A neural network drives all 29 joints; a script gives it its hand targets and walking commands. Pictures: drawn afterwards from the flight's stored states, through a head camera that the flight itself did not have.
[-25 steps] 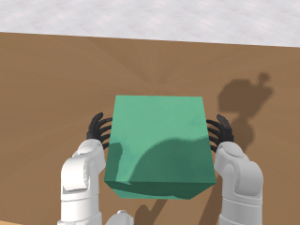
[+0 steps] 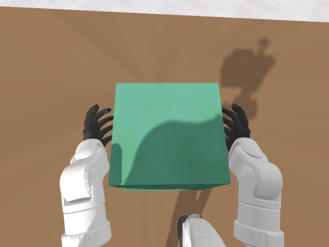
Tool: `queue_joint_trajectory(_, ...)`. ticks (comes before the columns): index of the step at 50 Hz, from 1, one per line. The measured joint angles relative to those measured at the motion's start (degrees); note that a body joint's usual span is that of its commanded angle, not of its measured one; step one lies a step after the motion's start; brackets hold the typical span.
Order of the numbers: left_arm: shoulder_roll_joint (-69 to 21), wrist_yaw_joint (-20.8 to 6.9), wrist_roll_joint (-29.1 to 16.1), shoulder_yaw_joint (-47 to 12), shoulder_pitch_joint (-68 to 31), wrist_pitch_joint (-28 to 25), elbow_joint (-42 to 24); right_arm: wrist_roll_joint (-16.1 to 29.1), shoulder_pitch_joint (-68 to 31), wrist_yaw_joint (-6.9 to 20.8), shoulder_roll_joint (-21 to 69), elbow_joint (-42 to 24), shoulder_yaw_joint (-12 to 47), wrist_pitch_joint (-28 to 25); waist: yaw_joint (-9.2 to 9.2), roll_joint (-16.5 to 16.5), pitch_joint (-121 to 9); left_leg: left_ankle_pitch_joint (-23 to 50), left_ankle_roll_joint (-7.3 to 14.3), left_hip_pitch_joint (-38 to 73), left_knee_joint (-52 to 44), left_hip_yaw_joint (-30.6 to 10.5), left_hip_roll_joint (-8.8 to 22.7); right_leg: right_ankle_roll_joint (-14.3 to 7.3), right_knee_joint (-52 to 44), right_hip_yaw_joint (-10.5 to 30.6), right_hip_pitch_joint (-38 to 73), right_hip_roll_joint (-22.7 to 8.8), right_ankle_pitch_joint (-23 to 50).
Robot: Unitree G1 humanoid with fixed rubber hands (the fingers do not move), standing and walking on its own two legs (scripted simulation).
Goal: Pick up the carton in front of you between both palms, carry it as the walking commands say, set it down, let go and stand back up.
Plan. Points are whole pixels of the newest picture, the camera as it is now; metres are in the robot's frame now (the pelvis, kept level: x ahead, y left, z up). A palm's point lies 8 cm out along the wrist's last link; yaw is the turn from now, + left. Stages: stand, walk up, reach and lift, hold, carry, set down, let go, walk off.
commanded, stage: carry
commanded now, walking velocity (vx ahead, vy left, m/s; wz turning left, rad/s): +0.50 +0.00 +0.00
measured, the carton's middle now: (166, 145) +0.34 -0.01 +0.01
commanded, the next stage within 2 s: none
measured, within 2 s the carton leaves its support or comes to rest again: neither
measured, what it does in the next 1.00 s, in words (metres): goes down: right foot 0.04 m lower, then left foot 0.04 m lower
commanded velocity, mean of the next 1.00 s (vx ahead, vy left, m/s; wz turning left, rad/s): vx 0.50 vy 0.00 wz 0.00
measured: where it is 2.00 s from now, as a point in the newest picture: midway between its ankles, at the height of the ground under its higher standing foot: (158, 91)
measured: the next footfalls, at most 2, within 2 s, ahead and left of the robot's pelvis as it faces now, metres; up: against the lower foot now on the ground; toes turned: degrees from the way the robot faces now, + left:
right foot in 0.10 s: +0.24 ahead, -0.07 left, -0.04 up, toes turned -4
left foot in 0.58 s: +0.56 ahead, +0.05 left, -0.07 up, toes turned +4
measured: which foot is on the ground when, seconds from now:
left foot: down 0.00-0.10, up 0.12-0.56, down 0.58-1.00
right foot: up 0.00-0.08, down 0.10-0.58, up 0.60-1.00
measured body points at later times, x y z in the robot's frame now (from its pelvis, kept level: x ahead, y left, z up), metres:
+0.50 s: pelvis +0.34 -0.02 -0.04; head +0.39 -0.02 +0.40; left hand +0.67 +0.15 +0.04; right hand +0.69 -0.16 +0.03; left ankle +0.48 +0.09 -0.75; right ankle +0.21 -0.07 -0.76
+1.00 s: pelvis +0.67 -0.01 -0.08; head +0.71 +0.00 +0.37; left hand +1.01 +0.14 +0.00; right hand +0.99 -0.17 +0.00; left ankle +0.53 +0.05 -0.80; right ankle +0.82 -0.11 -0.79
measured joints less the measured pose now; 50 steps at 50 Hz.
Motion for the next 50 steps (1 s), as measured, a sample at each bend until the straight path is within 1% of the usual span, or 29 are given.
queue_joint_trajectory(2, 0.35, 0.08, 0.21, -0.34, 0.32, 0.33, -0.78, -0.47, -0.19, -0.44, -0.04, -0.4, 0.44, 0.38, -0.23, -0.28, -1.41, -4.17, -0.71, 2.98, 1.84, -0.36, -0.55, -0.56, -8.01, -1.7, 2.94, 1.12, 6.45)
queue_joint_trajectory(3, 0.46, 0.12, 0.45, -0.54, 0.09, 0.55, -0.53, -0.74, -0.34, -0.7, -0.19, -0.41, 0.43, 0.75, -0.02, -0.35, -2.23, -6.69, -1.03, 4.2, 4.05, -0.52, -0.73, -0.92, -11.13, -2.71, 4.98, 1.74, 9.04)
queue_joint_trajectory(4, 0.58, 0.16, 0.77, -0.73, -0.41, 0.85, 0.14, -0.99, -0.51, -0.99, -0.45, -0.26, 0.33, 1.22, 0.46, -0.63, -3.13, -9.18, -1.33, 4.91, 7.83, -0.52, -0.95, -1.18, -13.48, -3.77, 7.43, 2.12, 11.04)
queue_joint_trajectory(5, 0.62, 0.21, 1.09, -0.88, -1.15, 1.18, 1.2, -1.27, -0.82, -1.3, -0.95, 0.1, 0.22, 1.77, 1.01, -0.9, -4.23, -11.27, -1.6, 4.51, 13.63, -0.53, -1.06, -1.91, -13.25, -4.18, 9.51, 2.16, 11.36)
queue_joint_trajectory(6, 0.55, 0.34, 1.61, -0.93, -2.11, 1.16, 2.65, -1.44, -1.61, -1.61, -1.81, 1.05, 0.14, 2.22, 1.74, -0.17, -5.09, -12.39, -1.81, 2.6, 20.8, -1.53, -0.69, -2.36, -10.18, -3.94, 10.19, 2.75, 2.83)
queue_joint_trajectory(7, 0.54, 0.53, 2.04, -0.92, -3.23, 0.96, 4.43, -1.39, -2.75, -1.92, -2.9, 2.42, 0.08, 2.57, 2.86, 1.34, -5.06, -13.4, -2.06, -0.33, 28.58, -3.5, -0.12, -3.61, -5.88, -4.3, 9.23, 3.95, -3.05)
queue_joint_trajectory(8, 0.75, 0.68, 2.07, -1.05, -4.16, 1.15, 6.15, -1.3, -3.33, -2.21, -3.57, 3.69, -0.15, 2.92, 3.78, 1.93, -4.81, -13.9, -2.24, -3.81, 36.02, -5.53, -0.29, -4.28, -2.62, -4.66, 8.59, 4.55, -5.43)
queue_joint_trajectory(9, 0.92, 0.64, 1.79, -1.13, -4.55, 1.7, 7.56, -1.31, -3.28, -2.47, -3.68, 4.68, -0.53, 3.33, 4.65, 1.68, -4.71, -13.26, -2.21, -7.29, 41.67, -6.61, -0.5, -4.65, -1.22, -4.8, 8.82, 4.7, -6.12)
queue_joint_trajectory(10, 0.94, 0.4, 1.38, -1.0, -4.39, 2.38, 8.43, -1.43, -2.98, -2.61, -3.26, 5.44, -1.04, 3.8, 5.4, 1.13, -4.67, -11.79, -2.13, -10.53, 44.85, -7.03, -0.42, -4.67, -1.11, -4.75, 9.64, 4.71, -6.17)
queue_joint_trajectory(11, 0.84, 0.02, 0.92, -0.63, -3.92, 2.95, 8.87, -1.68, -2.68, -2.62, -2.5, 6.03, -1.65, 4.19, 5.89, 0.64, -4.56, -10.02, -2.18, -13.5, 45.75, -7.25, -0.03, -4.47, -1.7, -4.66, 10.8, 4.72, -6.38)
queue_joint_trajectory(13, 0.43, -0.88, 0.04, 0.18, -2.82, 3.39, 9.19, -2.53, -2.15, -2.35, -0.77, 6.63, -3.01, 4.43, 6.48, 0.03, -4.15, -6.95, -2.59, -18.41, 42.79, -7.48, 1.2, -4.2, -3.84, -4.46, 13.61, 4.72, -7.31)
queue_joint_trajectory(17, -0.19, -1.3, -0.2, 0.45, -1.81, 1.81, 8.8, -3.75, -1.18, -1.87, 0.44, 5.86, -3.62, 2.91, 7.33, -0.26, -3.13, -1.18, -3.28, -25.0, 30.97, -7.68, 3.35, -3.87, -7.5, -3.83, 18.82, 4.64, -9.58)
queue_joint_trajectory(20, -0.3, -1.26, -0.4, -0.27, -1.81, 0.4, 7.84, -3.74, -0.62, -1.88, 0.18, 4.32, -3.33, 1.45, 7.77, 0.0, -2.77, 6.51, -3.26, -27.28, 21.5, -7.27, 4.02, -3.27, -9.18, -3.15, 22.56, 4.78, -11.9)
queue_joint_trajectory(23, -0.34, -1.08, -0.75, -1.2, -2.19, -0.32, 6.69, -3.45, -0.04, -2.03, -0.28, 2.02, -3.1, 0.86, 8.04, 0.74, -3.03, 15.16, -3.03, -26.46, 10.64, -5.83, 3.33, -2.55, -9.83, -2.61, 26.57, 5.21, -15.24)
queue_joint_trajectory(26, -0.3, -0.79, -0.65, -2.01, -2.76, -0.08, 6.17, -3.44, 0.33, -2.15, -1.0, 0.69, -2.79, 1.0, 8.4, 1.34, -4.27, 23.21, -1.73, -22.68, -0.01, -3.19, 1.45, -1.82, -8.06, -2.14, 30.49, 5.8, -20.41)
queue_joint_trajectory(28, 0.1, -0.63, -0.38, -2.06, -2.82, 0.66, 6.06, -3.85, -0.15, -2.21, -1.16, 1.39, -2.42, 1.33, 7.98, 1.59, -5.35, 26.98, -0.61, -17.96, -5.49, -0.98, 0.18, -1.27, -2.15, -1.92, 31.88, 6.11, -24.7)
queue_joint_trajectory(29, 0.52, -0.5, -0.14, -2.0, -2.85, 1.12, 6.2, -4.15, -0.64, -2.21, -1.11, 2.15, -2.2, 1.63, 7.63, 1.86, -6.1, 27.17, 0.18, -15.36, -6.14, -0.57, 0.08, -0.87, 3.78, -1.94, 31.24, 6.31, -26.41)
queue_joint_trajectory(30, 1.44, -0.37, 0.02, -1.97, -3.54, 1.29, 7.16, -4.42, -1.19, -2.27, -0.81, 3.25, -2.12, 1.42, 6.68, 0.39, -6.4, 21.69, 1.29, -15.45, -2.93, -0.3, -1.04, -0.29, 11.31, -1.29, 28.98, 5.31, -27.39)
queue_joint_trajectory(31, 2.3, -0.17, -0.2, -1.77, -4.07, 1.43, 8.21, -4.78, -2.13, -2.39, -0.73, 4.67, -1.97, 1.4, 5.7, -0.49, -6.31, 17.38, 2.19, -16.35, 0.99, 0.0, -1.77, 0.46, 20.28, 0.32, 25.4, 5.07, -29.16)
queue_joint_trajectory(32, 2.8, 0.05, -0.33, -1.63, -4.03, 1.62, 9.07, -4.82, -2.79, -2.51, -0.78, 6.11, -1.86, 1.67, 4.68, -0.4, -6.28, 14.39, 2.81, -16.66, 3.59, 0.03, -1.99, 0.56, 28.21, 1.48, 21.53, 5.28, -29.74)
queue_joint_trajectory(33, 2.76, 0.25, -0.26, -1.41, -3.7, 1.9, 9.78, -4.68, -2.83, -2.47, -0.81, 7.16, -1.86, 2.06, 3.71, 0.09, -6.32, 12.77, 2.97, -16.28, 4.71, -0.14, -2.02, 0.37, 33.56, 2.02, 17.92, 5.29, -29.04)
queue_joint_trajectory(34, 2.26, 0.39, -0.03, -0.97, -3.33, 2.21, 10.35, -4.38, -2.43, -2.24, -0.78, 7.83, -2.02, 2.47, 2.9, 0.53, -6.3, 11.98, 2.78, -15.45, 4.85, -0.33, -2.04, 0.27, 36.22, 2.24, 14.64, 4.83, -27.65)
queue_joint_trajectory(35, 1.5, 0.41, 0.26, -0.35, -3.0, 2.45, 10.79, -3.93, -1.87, -1.88, -0.72, 8.26, -2.26, 2.75, 2.33, 0.79, -6.17, 11.14, 2.85, -14.35, 4.46, -0.45, -2.11, 0.3, 36.6, 2.43, 11.66, 4.04, -26.07)
queue_joint_trajectory(37, -0.02, 0.19, 0.92, 0.82, -2.4, 2.52, 11.07, -2.85, -0.83, -0.98, -0.62, 8.67, -2.75, 2.83, 1.61, 1.03, -5.61, 9.75, 3.04, -11.79, 2.94, -0.57, -2.17, 0.61, 33.32, 2.75, 6.68, 2.12, -23.64)
queue_joint_trajectory(39, -0.82, -0.09, 1.48, 1.31, -1.85, 1.93, 10.76, -2.06, -0.26, -0.26, -0.53, 8.71, -2.91, 2.26, 1.01, 1.09, -4.88, 8.55, 2.97, -9.32, 1.49, -0.8, -2.16, 0.9, 28.09, 2.97, 2.79, 0.4, -21.32)
queue_joint_trajectory(43, -0.45, -0.17, 1.68, 1.22, -1.06, -0.06, 9.38, -1.2, 0.05, 0.16, -0.34, 7.75, -1.91, 0.59, 0.08, 1.0, -3.86, 5.69, 2.36, -4.61, -0.58, -1.69, -2.12, 0.96, 17.47, 3.18, -2.19, -1.3, -13.01)
queue_joint_trajectory(46, -0.07, 0.05, 1.21, 0.99, -0.44, -0.85, 7.29, -0.94, -0.07, -0.06, -0.24, 6.41, -1.03, -0.17, -0.25, 0.67, -3.94, 2.77, 1.61, -0.84, -1.46, -2.44, -2.26, 0.52, 7.99, 2.57, -2.55, -1.13, -4.14)
queue_joint_trajectory(50, 0.89, 0.54, 1.02, 0.54, -0.01, -0.64, 4.95, -1.26, -0.75, -0.81, -0.19, 5.27, 0.15, -0.16, -0.89, -0.14, -5.58, -3.44, 0.58, 4.13, 0.08, -3.22, -2.86, -0.48, -6.18, -0.33, 1.58, 0.88, 6.37)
